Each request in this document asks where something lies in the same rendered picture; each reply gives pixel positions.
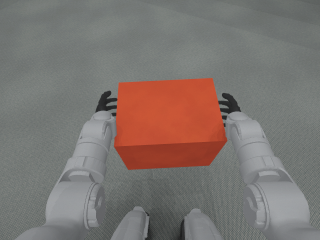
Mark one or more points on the right robot upper arm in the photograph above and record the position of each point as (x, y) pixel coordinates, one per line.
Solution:
(279, 210)

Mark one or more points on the robot right hand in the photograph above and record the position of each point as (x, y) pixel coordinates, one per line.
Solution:
(231, 103)

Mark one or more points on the robot right forearm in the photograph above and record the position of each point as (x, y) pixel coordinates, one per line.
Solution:
(257, 160)

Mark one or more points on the right robot thigh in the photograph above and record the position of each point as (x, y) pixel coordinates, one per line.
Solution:
(198, 226)

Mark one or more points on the carton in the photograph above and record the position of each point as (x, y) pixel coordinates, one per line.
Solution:
(168, 123)

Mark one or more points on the left robot shin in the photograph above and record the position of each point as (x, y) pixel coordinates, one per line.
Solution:
(138, 208)

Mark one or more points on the robot left hand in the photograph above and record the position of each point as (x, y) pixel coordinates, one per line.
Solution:
(104, 101)

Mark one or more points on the left robot upper arm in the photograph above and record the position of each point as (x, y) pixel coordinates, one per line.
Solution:
(74, 208)

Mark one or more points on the robot left forearm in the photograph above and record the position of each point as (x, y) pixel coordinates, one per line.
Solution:
(88, 163)

